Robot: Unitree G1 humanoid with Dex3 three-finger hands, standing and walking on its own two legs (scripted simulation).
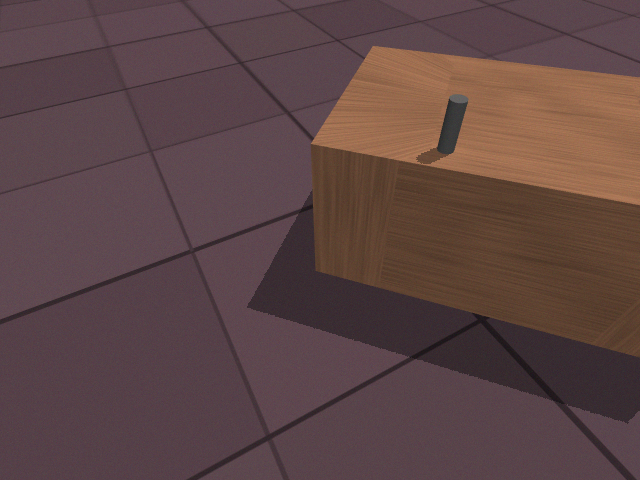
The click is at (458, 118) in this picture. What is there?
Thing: slim round
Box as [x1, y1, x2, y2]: [437, 94, 468, 153]
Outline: 463,95 454,94 449,97 437,149 442,153 451,153 454,149 468,99
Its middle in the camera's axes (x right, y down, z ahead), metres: +0.36 -0.31 +1.06
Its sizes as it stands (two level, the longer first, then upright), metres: 0.048 0.048 0.154
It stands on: a support 0.60 m high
